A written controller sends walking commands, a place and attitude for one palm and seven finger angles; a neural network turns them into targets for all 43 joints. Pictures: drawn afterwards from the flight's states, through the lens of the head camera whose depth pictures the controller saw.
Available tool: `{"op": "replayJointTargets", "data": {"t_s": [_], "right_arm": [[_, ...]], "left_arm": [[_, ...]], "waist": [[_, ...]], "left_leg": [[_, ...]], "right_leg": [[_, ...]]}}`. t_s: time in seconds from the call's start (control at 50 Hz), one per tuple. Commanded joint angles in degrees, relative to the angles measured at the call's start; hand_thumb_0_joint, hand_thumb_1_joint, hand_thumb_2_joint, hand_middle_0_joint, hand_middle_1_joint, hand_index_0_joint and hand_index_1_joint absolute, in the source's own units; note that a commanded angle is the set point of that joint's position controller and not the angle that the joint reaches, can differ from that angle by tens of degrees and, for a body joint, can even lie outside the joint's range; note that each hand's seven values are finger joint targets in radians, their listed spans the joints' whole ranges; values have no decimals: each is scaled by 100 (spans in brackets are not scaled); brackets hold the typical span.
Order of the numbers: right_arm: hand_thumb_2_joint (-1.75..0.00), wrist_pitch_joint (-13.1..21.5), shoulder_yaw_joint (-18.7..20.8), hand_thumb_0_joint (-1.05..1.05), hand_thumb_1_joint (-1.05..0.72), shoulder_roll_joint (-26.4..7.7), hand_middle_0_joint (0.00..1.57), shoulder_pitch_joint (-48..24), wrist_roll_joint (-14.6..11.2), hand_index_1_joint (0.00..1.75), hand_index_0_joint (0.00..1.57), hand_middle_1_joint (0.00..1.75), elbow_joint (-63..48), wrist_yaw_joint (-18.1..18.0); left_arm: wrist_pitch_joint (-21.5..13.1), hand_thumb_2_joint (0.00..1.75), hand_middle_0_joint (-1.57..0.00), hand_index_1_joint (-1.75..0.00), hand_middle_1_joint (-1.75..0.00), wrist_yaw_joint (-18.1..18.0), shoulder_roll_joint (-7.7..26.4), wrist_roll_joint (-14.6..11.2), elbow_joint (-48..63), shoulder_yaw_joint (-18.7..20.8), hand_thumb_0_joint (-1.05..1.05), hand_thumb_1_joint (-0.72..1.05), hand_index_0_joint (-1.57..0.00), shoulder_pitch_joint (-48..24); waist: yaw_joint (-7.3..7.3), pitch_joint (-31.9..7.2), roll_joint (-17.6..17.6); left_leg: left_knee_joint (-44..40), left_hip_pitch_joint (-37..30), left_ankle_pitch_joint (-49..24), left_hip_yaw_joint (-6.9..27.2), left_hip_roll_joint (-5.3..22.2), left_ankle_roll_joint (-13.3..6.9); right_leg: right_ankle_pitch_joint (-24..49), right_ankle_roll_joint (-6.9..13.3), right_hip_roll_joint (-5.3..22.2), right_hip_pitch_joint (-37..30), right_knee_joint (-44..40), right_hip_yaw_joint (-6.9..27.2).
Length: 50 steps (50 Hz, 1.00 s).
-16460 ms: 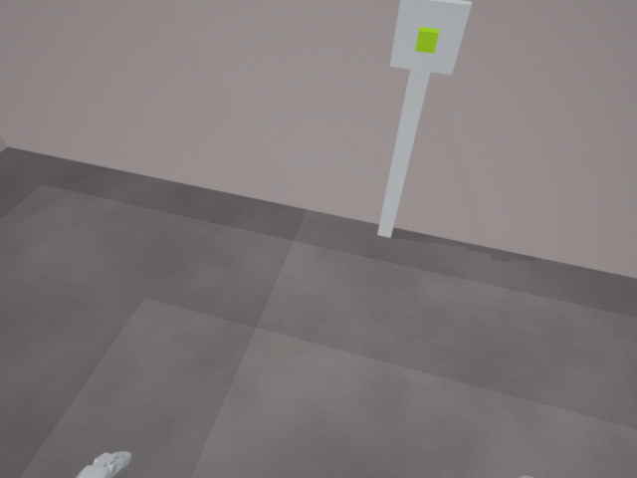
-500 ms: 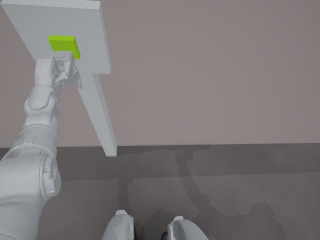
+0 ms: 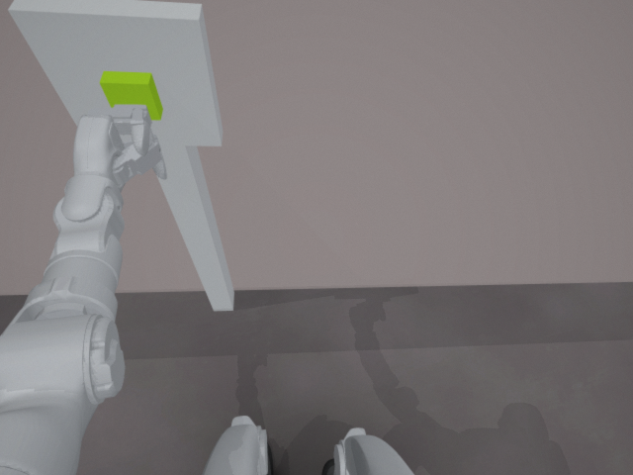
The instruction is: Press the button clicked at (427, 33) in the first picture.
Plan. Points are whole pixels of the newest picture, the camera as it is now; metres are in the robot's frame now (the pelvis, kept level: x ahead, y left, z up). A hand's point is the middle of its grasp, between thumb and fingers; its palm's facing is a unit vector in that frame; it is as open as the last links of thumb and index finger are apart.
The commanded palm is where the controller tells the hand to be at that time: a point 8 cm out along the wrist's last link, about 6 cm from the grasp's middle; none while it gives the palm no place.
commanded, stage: pull the fist back off the button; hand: left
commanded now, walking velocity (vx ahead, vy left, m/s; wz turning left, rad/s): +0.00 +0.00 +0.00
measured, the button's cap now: (134, 91) +0.55 +0.20 +0.14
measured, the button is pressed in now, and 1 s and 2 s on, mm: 10 0 0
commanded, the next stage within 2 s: draw the hand back to the body in 0.68 s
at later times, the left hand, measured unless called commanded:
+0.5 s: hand (160, 188) +0.44 +0.17 +0.09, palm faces +0.02 -1.00 -0.03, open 3.1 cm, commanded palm +0.40 +0.22 +0.10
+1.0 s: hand (134, 208) +0.38 +0.18 +0.13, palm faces -0.02 -1.00 -0.03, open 3.1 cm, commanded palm +0.34 +0.23 +0.13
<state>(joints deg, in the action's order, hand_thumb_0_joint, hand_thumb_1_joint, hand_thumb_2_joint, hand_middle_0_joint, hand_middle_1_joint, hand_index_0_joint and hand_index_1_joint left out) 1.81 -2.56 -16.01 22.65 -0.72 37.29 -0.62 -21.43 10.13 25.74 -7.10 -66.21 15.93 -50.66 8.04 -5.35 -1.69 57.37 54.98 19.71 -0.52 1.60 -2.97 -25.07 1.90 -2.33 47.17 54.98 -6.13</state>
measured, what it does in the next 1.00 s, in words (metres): stands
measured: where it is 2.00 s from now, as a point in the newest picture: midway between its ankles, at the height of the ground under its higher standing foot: outside the picture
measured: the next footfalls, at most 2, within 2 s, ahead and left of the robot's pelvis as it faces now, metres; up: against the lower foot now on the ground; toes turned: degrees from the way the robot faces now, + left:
none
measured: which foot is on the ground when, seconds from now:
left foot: down 0.00-1.00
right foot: down 0.00-1.00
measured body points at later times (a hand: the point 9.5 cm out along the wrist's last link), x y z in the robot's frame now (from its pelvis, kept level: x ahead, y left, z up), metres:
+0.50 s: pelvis +0.05 +0.00 +0.02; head +0.10 +0.00 +0.47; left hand +0.43 +0.22 +0.09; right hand +0.14 -0.26 -0.08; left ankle +0.07 +0.08 -0.67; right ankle +0.01 -0.11 -0.67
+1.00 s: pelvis +0.04 -0.01 +0.03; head +0.07 -0.02 +0.48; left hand +0.38 +0.23 +0.13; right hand +0.17 -0.26 -0.07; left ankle +0.07 +0.08 -0.67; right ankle +0.01 -0.11 -0.67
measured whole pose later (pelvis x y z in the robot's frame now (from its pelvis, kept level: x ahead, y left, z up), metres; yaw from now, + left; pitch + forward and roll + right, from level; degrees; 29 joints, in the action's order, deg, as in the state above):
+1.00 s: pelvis +0.04 -0.01 +0.03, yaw -1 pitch +8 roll -1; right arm 0.7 -2.0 -14.7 16.3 -3.7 32.0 -1.9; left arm -14.4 13.9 17.1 -15.5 -22.4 12.8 -8.5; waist 2.1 -6.5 -2.8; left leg 47.1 34.8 20.8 -3.0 1.3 -1.9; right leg -25.6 2.3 -2.5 28.5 45.6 -3.0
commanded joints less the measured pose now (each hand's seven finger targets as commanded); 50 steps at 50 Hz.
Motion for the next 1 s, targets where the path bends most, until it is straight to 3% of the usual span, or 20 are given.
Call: {"op": "replayJointTargets", "data": {"t_s": [0.0,0.12,0.14,0.2,0.28,0.36,0.38,0.4,0.46,0.52,0.56,0.62,0.68,0.72,0.76,0.8,0.84,0.9,0.92,0.98], "right_arm": [[-90,64,450,0,-90,-1040,20,554,7,30,20,30,-477,-55],[-90,-14,475,0,-90,-928,20,389,-39,30,20,30,-599,-19],[-90,-41,482,0,-90,-922,20,363,-65,30,20,30,-621,-17],[-90,-78,501,0,-90,-867,20,218,-109,30,20,30,-706,-15],[-90,-102,491,0,-90,-860,20,82,-128,30,20,30,-811,-9],[-90,-114,491,0,-90,-788,20,-80,-133,30,20,30,-1005,-9],[-90,-108,468,0,-90,-743,20,-151,-141,30,20,30,-1051,6],[-90,-107,488,0,-90,-737,20,-175,-138,30,20,30,-1057,13],[-90,-80,502,0,-90,-681,20,-313,-165,30,20,30,-1185,41],[-90,-66,499,0,-90,-680,20,-391,-203,30,20,30,-1183,5],[-90,-51,479,0,-90,-676,20,-543,-232,30,20,30,-1211,-34],[-90,1,460,0,-90,-696,20,-582,-227,30,20,30,-1065,-144],[-90,85,453,0,-90,-711,20,-638,-193,30,20,30,-977,-211],[-90,140,434,0,-90,-700,20,-668,-177,30,20,30,-936,-221],[-90,150,415,0,-90,-696,20,-720,-180,30,20,30,-877,-240],[-90,172,402,0,-90,-681,20,-791,-179,30,20,30,-1003,-223],[-90,157,386,0,-90,-668,20,-877,-205,30,20,30,-1150,-204],[-90,156,356,0,-90,-593,20,-1002,-251,30,20,30,-1381,-178],[-90,150,351,0,-90,-612,20,-1022,-276,30,20,30,-1425,-182],[-90,193,335,0,-90,-606,20,-1136,-330,30,20,30,-1545,-192]], "left_arm": [[-270,90,-130,-150,-150,-97,818,-69,1431,63,0,90,-130,-2471],[-409,90,-130,-150,-150,-71,416,-176,2006,-96,0,90,-130,-1775],[-393,90,-130,-150,-150,-70,459,-178,1996,-20,0,90,-130,-1434],[-400,90,-130,-150,-150,-53,118,-236,2447,-285,0,90,-130,-1084],[-340,90,-130,-150,-150,-142,257,-370,2815,-20,0,90,-130,-324],[-371,90,-130,-150,-150,-242,499,-376,3607,282,0,90,-130,712],[-368,90,-130,-150,-150,-221,237,-387,3849,35,0,90,-130,780],[-394,90,-130,-150,-150,-235,352,-392,4112,148,0,90,-130,874],[-336,90,-130,-150,-150,-138,128,-480,4641,32,0,90,-130,1883],[-141,90,-130,-150,-150,41,-78,-656,4816,-118,0,90,-130,2183],[-26,90,-130,-150,-150,148,-201,-721,4947,-267,0,90,-130,2319],[28,90,-130,-150,-150,193,-323,-727,4961,-506,0,90,-130,1464],[-98,90,-130,-150,-150,194,-65,-724,4961,-252,0,90,-130,1315],[-216,90,-130,-150,-150,211,-62,-716,5099,-337,0,90,-130,1138],[-231,90,-130,-150,-150,214,124,-666,4762,-179,0,90,-130,1159],[-168,90,-130,-150,-150,238,208,-680,4969,-86,0,90,-130,1522],[-37,90,-130,-150,-150,268,427,-738,5163,144,0,90,-130,2112],[291,90,-130,-150,-150,329,341,-944,5439,263,0,90,-130,3133],[399,90,-130,-150,-150,359,360,-995,5413,295,0,90,-130,3365],[652,90,-130,-150,-150,414,105,-1125,5854,133,0,90,-130,3658]], "waist": [[192,-2212,-369],[3,-2242,-407],[-89,-2185,-356],[-93,-2068,-364],[-306,-1998,-161],[-559,-2246,-48],[-495,-2176,-202],[-547,-2225,-162],[-641,-2242,-328],[-502,-1865,18],[-471,-1619,-9],[-183,-1268,176],[-318,-1667,-54],[-295,-1882,-184],[-360,-1846,-265],[-543,-2143,-510],[-727,-2332,-479],[-904,-2087,-170],[-876,-1886,114],[-839,-1301,301]], "left_leg": [[-985,-2872,312,714,40,90],[-986,-3180,-360,584,7,91],[-1007,-3203,-498,564,15,104],[-1068,-3401,-658,543,24,114],[-1127,-3323,-952,473,-12,114],[-1113,-3363,-1646,299,-45,104],[-1103,-3422,-1788,261,-51,98],[-1087,-3476,-1908,267,-44,106],[-1090,-3608,-2434,199,-39,115],[-1114,-3411,-2224,153,-61,68],[-1176,-3294,-1882,138,-83,67],[-1143,-3211,-1330,214,-92,37],[-1113,-3365,-1286,272,-120,65],[-1049,-3507,-1373,301,-118,62],[-1071,-3392,-1200,310,-121,92],[-1159,-3576,-1332,295,-140,105],[-1262,-3604,-1539,254,-141,98],[-1439,-3393,-1704,129,-157,69],[-1487,-3252,-1657,129,-149,44],[-1696,-3194,-1352,88,-149,34]], "right_leg": [[125,-56,-80,199,-1038,400],[557,-22,-103,-171,-1091,389],[647,-15,-118,-235,-1099,371],[788,-20,-122,-268,-1146,342],[1120,-19,-119,-693,-1164,357],[1924,-47,-90,-1343,-1106,428],[2084,-61,-83,-1328,-1108,431],[2202,-61,-84,-1406,-1089,438],[2661,-72,-75,-1649,-1092,463],[2745,-106,-68,-1733,-1212,464],[2619,-129,-42,-1661,-1276,473],[2122,-149,-25,-1313,-1378,491],[1964,-111,12,-1355,-1324,529],[1962,-100,17,-1354,-1270,547],[1787,-95,32,-1328,-1280,565],[1901,-74,38,-1594,-1287,553],[2168,-69,48,-1991,-1331,573],[2668,-112,54,-2501,-1464,564],[2707,-126,52,-2585,-1517,553],[2571,-186,56,-2482,-1743,554]]}}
